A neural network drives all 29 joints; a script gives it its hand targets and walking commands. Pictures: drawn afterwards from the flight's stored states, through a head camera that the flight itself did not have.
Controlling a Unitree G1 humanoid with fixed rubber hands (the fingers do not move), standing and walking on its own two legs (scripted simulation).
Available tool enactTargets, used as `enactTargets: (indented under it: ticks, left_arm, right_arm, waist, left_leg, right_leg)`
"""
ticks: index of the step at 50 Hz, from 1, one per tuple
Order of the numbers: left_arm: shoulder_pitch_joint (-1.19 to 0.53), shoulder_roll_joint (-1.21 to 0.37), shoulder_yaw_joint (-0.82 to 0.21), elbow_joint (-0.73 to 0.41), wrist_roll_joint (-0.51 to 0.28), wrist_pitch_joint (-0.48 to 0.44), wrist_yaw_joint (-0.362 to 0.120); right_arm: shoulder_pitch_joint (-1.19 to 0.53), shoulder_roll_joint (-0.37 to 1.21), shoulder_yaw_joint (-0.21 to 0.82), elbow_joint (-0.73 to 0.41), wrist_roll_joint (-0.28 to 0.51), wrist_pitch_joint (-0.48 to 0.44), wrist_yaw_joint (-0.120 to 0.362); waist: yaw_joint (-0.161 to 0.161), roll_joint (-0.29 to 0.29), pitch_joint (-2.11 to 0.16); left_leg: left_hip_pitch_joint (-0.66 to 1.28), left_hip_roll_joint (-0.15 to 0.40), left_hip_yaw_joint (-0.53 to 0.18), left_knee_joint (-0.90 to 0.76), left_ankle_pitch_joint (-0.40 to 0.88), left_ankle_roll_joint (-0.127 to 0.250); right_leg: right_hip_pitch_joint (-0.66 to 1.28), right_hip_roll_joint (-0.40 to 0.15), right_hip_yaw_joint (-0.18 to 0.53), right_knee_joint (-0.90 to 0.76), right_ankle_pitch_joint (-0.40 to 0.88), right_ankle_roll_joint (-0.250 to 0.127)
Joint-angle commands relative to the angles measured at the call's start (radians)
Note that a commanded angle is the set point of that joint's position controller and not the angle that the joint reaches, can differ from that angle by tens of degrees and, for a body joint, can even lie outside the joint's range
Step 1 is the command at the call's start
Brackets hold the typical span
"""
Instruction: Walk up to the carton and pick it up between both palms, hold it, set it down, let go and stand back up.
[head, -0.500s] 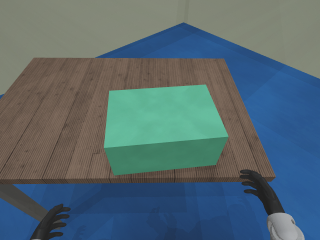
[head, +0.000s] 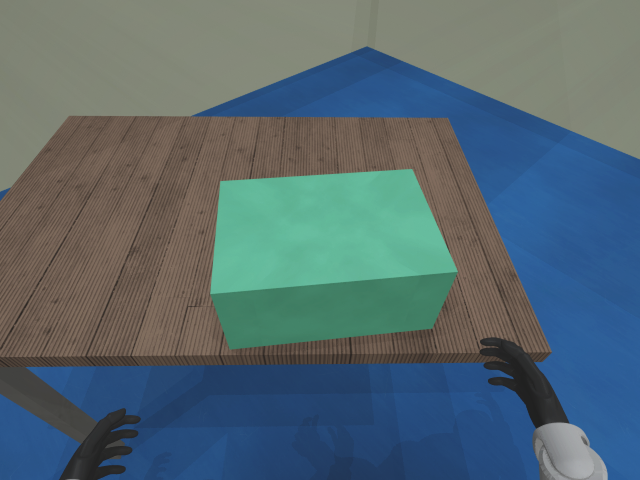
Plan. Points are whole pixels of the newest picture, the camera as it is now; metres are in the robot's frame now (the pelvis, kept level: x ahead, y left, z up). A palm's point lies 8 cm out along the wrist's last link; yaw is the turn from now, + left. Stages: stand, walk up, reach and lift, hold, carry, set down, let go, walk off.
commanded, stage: stand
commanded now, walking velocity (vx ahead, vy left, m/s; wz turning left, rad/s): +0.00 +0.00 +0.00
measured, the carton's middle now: (325, 254) +0.42 +0.02 +0.02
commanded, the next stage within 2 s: none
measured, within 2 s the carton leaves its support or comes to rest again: neither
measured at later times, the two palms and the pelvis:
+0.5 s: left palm out of the picture +0.13 +0.30 -0.06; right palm (540, 407) +0.22 -0.24 +0.00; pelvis +0.00 +0.00 +0.00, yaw +0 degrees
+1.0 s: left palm out of the picture +0.13 +0.30 -0.06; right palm (542, 409) +0.22 -0.24 +0.00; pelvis -0.01 +0.00 +0.00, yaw +0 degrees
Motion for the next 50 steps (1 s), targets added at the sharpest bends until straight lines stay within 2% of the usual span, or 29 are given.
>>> enactTargets:
  ticks: [1, 2, 4, 6, 7, 9, 11, 12, 15, 17, 19, 21, 22, 23, 26, 27, 30, 31, 35, 36, 38, 39, 40, 42, 43, 45, 46, 47, 50]
  left_arm:
    - [-0.066, 0.186, 0.068, -0.013, 0.087, -0.028, 0.007]
    - [-0.051, 0.195, 0.070, -0.017, 0.083, -0.023, 0.010]
    - [-0.089, 0.171, 0.067, -0.012, 0.089, -0.030, 0.009]
    - [-0.049, 0.177, 0.063, -0.010, 0.080, -0.028, 0.003]
    - [-0.093, 0.172, 0.059, -0.023, 0.084, -0.023, 0.002]
    - [-0.063, 0.169, 0.063, -0.013, 0.089, -0.038, 0.003]
    - [-0.070, 0.169, 0.070, -0.016, 0.085, -0.025, 0.003]
    - [-0.081, 0.188, 0.065, -0.014, 0.088, -0.024, 0.005]
    - [-0.061, 0.186, 0.071, -0.006, 0.084, -0.024, 0.008]
    - [-0.057, 0.191, 0.068, -0.009, 0.081, -0.030, 0.007]
    - [-0.089, 0.188, 0.075, -0.013, 0.088, -0.033, 0.006]
    - [-0.049, 0.174, 0.068, -0.008, 0.075, -0.025, 0.006]
    - [-0.067, 0.181, 0.072, -0.005, 0.087, -0.030, 0.008]
    - [-0.088, 0.181, 0.072, -0.012, 0.083, -0.029, 0.009]
    - [-0.082, 0.194, 0.069, -0.010, 0.086, -0.027, 0.009]
    - [-0.062, 0.180, 0.068, -0.010, 0.082, -0.029, 0.010]
    - [-0.065, 0.201, 0.071, -0.003, 0.082, -0.025, 0.006]
    - [-0.077, 0.184, 0.070, 0.000, 0.084, -0.021, 0.010]
    - [-0.049, 0.155, 0.061, -0.004, 0.078, -0.030, 0.001]
    - [-0.073, 0.178, 0.063, 0.002, 0.083, -0.031, 0.004]
    - [-0.084, 0.199, 0.075, 0.009, 0.083, -0.028, 0.005]
    - [-0.037, 0.178, 0.069, -0.001, 0.081, -0.030, 0.005]
    - [-0.029, 0.171, 0.062, 0.007, 0.080, -0.030, 0.011]
    - [-0.076, 0.166, 0.060, -0.006, 0.079, -0.026, 0.003]
    - [-0.057, 0.164, 0.065, -0.004, 0.078, -0.026, 0.003]
    - [-0.066, 0.173, 0.059, -0.005, 0.077, -0.028, 0.004]
    - [-0.084, 0.200, 0.073, -0.007, 0.084, -0.031, 0.008]
    - [-0.059, 0.184, 0.069, 0.003, 0.080, -0.024, 0.008]
    - [-0.044, 0.180, 0.070, -0.001, 0.082, -0.024, 0.007]
  right_arm:
    - [-0.016, -0.256, -0.096, 0.136, -0.045, 0.074, -0.051]
    - [-0.035, -0.264, -0.095, 0.131, -0.051, 0.074, -0.050]
    - [-0.035, -0.239, -0.088, 0.126, -0.045, 0.066, -0.050]
    - [-0.044, -0.250, -0.087, 0.141, -0.049, 0.074, -0.049]
    - [-0.042, -0.258, -0.090, 0.138, -0.046, 0.071, -0.046]
    - [-0.048, -0.250, -0.090, 0.136, -0.049, 0.064, -0.042]
    - [-0.014, -0.282, -0.097, 0.152, -0.045, 0.072, -0.045]
    - [-0.017, -0.245, -0.090, 0.140, -0.039, 0.066, -0.045]
    - [-0.025, -0.260, -0.094, 0.142, -0.046, 0.073, -0.045]
    - [-0.032, -0.241, -0.088, 0.134, -0.042, 0.071, -0.047]
    - [-0.057, -0.252, -0.094, 0.135, -0.043, 0.076, -0.045]
    - [-0.010, -0.251, -0.093, 0.144, -0.044, 0.066, -0.047]
    - [-0.032, -0.241, -0.087, 0.141, -0.046, 0.065, -0.044]
    - [-0.042, -0.255, -0.099, 0.136, -0.042, 0.071, -0.046]
    - [-0.043, -0.250, -0.094, 0.139, -0.042, 0.071, -0.047]
    - [-0.068, -0.247, -0.094, 0.124, -0.041, 0.071, -0.050]
    - [-0.024, -0.250, -0.096, 0.151, -0.046, 0.072, -0.045]
    - [-0.031, -0.250, -0.094, 0.147, -0.045, 0.070, -0.046]
    - [-0.054, -0.260, -0.094, 0.123, -0.048, 0.071, -0.049]
    - [-0.042, -0.246, -0.091, 0.134, -0.040, 0.072, -0.045]
    - [-0.030, -0.238, -0.091, 0.144, -0.044, 0.067, -0.044]
    - [-0.042, -0.271, -0.094, 0.144, -0.048, 0.071, -0.044]
    - [-0.068, -0.254, -0.096, 0.140, -0.039, 0.066, -0.046]
    - [-0.044, -0.267, -0.094, 0.148, -0.050, 0.068, -0.052]
    - [-0.044, -0.275, -0.095, 0.151, -0.051, 0.070, -0.048]
    - [-0.036, -0.260, -0.089, 0.154, -0.044, 0.074, -0.044]
    - [-0.034, -0.251, -0.096, 0.157, -0.043, 0.073, -0.044]
    - [-0.059, -0.251, -0.093, 0.154, -0.052, 0.067, -0.043]
    - [-0.050, -0.274, -0.102, 0.149, -0.052, 0.070, -0.047]
  waist:
    - [-0.026, 0.148, 0.005]
    - [0.007, 0.110, -0.031]
    - [-0.010, 0.143, 0.025]
    - [0.002, 0.160, 0.029]
    - [-0.011, 0.150, 0.043]
    - [0.004, 0.120, -0.003]
    - [-0.016, 0.183, 0.038]
    - [-0.014, 0.117, 0.052]
    - [0.001, 0.152, 0.024]
    - [0.001, 0.102, -0.016]
    - [-0.010, 0.169, 0.015]
    - [-0.010, 0.137, 0.033]
    - [0.007, 0.134, 0.021]
    - [-0.006, 0.110, 0.028]
    - [-0.020, 0.143, 0.011]
    - [-0.004, 0.123, 0.009]
    - [-0.020, 0.139, 0.024]
    - [-0.013, 0.109, 0.052]
    - [-0.002, 0.157, 0.019]
    - [-0.008, 0.118, -0.005]
    - [-0.013, 0.145, 0.009]
    - [0.017, 0.139, 0.000]
    - [0.005, 0.106, 0.017]
    - [-0.008, 0.121, -0.013]
    - [0.011, 0.149, 0.019]
    - [-0.012, 0.145, 0.011]
    - [-0.021, 0.128, 0.053]
    - [-0.002, 0.114, 0.010]
    - [-0.001, 0.138, 0.013]
  left_leg:
    - [0.172, 0.080, -0.123, -0.127, 0.125, 0.060]
    - [0.186, 0.072, -0.130, -0.124, 0.094, 0.058]
    - [0.155, 0.074, -0.142, -0.129, 0.105, 0.062]
    - [0.155, 0.083, -0.153, -0.165, 0.034, 0.066]
    - [0.138, 0.083, -0.146, -0.160, 0.045, 0.059]
    - [0.163, 0.086, -0.143, -0.152, 0.096, 0.070]
    - [0.150, 0.072, -0.122, -0.153, 0.043, 0.057]
    - [0.127, 0.091, -0.173, -0.170, 0.099, 0.067]
    - [0.176, 0.074, -0.120, -0.121, 0.133, 0.065]
    - [0.175, 0.074, -0.133, -0.132, 0.103, 0.065]
    - [0.176, 0.062, -0.100, -0.132, 0.108, 0.058]
    - [0.149, 0.090, -0.164, -0.170, 0.092, 0.059]
    - [0.151, 0.090, -0.158, -0.164, 0.107, 0.065]
    - [0.154, 0.081, -0.133, -0.141, 0.122, 0.060]
    - [0.183, 0.074, -0.128, -0.124, 0.137, 0.057]
    - [0.187, 0.086, -0.134, -0.124, 0.132, 0.068]
    - [0.158, 0.074, -0.131, -0.146, 0.052, 0.059]
    - [0.146, 0.082, -0.150, -0.156, 0.044, 0.058]
    - [0.174, 0.090, -0.141, -0.125, 0.165, 0.070]
    - [0.172, 0.084, -0.140, -0.141, 0.138, 0.065]
    - [0.177, 0.085, -0.145, -0.151, 0.167, 0.061]
    - [0.194, 0.087, -0.144, -0.145, 0.166, 0.064]
    - [0.188, 0.086, -0.157, -0.127, 0.179, 0.069]
    - [0.188, 0.083, -0.131, -0.147, 0.121, 0.060]
    - [0.171, 0.074, -0.136, -0.150, 0.107, 0.060]
    - [0.170, 0.063, -0.110, -0.146, 0.102, 0.049]
    - [0.152, 0.077, -0.145, -0.157, 0.095, 0.055]
    - [0.171, 0.082, -0.139, -0.160, 0.081, 0.055]
    - [0.172, 0.080, -0.138, -0.158, 0.066, 0.058]
  right_leg:
    - [-0.129, -0.120, 0.124, -0.101, 0.200, -0.037]
    - [-0.117, -0.122, 0.115, -0.106, 0.173, -0.036]
    - [-0.154, -0.125, 0.124, -0.102, 0.137, -0.035]
    - [-0.144, -0.117, 0.131, -0.120, 0.120, -0.033]
    - [-0.147, -0.112, 0.116, -0.121, 0.136, -0.031]
    - [-0.124, -0.115, 0.113, -0.100, 0.148, -0.033]
    - [-0.138, -0.110, 0.123, -0.124, 0.158, -0.032]
    - [-0.134, -0.124, 0.124, -0.110, 0.168, -0.039]
    - [-0.132, -0.127, 0.136, -0.134, 0.173, -0.033]
    - [-0.110, -0.121, 0.126, -0.105, 0.180, -0.038]
    - [-0.141, -0.134, 0.128, -0.111, 0.188, -0.035]
    - [-0.128, -0.109, 0.102, -0.093, 0.182, -0.027]
    - [-0.111, -0.103, 0.097, -0.101, 0.155, -0.023]
    - [-0.139, -0.115, 0.116, -0.132, 0.154, -0.031]
    - [-0.146, -0.129, 0.135, -0.115, 0.191, -0.039]
    - [-0.157, -0.119, 0.113, -0.099, 0.168, -0.034]
    - [-0.133, -0.125, 0.123, -0.125, 0.134, -0.039]
    - [-0.145, -0.122, 0.128, -0.123, 0.161, -0.037]
    - [-0.141, -0.121, 0.119, -0.116, 0.194, -0.035]
    - [-0.108, -0.127, 0.113, -0.119, 0.190, -0.037]
    - [-0.120, -0.131, 0.124, -0.100, 0.183, -0.030]
    - [-0.123, -0.117, 0.110, -0.098, 0.161, -0.029]
    - [-0.136, -0.122, 0.124, -0.115, 0.187, -0.032]
    - [-0.123, -0.118, 0.118, -0.108, 0.160, -0.029]
    - [-0.126, -0.113, 0.115, -0.108, 0.149, -0.032]
    - [-0.128, -0.125, 0.121, -0.129, 0.183, -0.033]
    - [-0.154, -0.121, 0.118, -0.122, 0.159, -0.035]
    - [-0.135, -0.110, 0.104, -0.120, 0.137, -0.036]
    - [-0.115, -0.117, 0.116, -0.129, 0.143, -0.031]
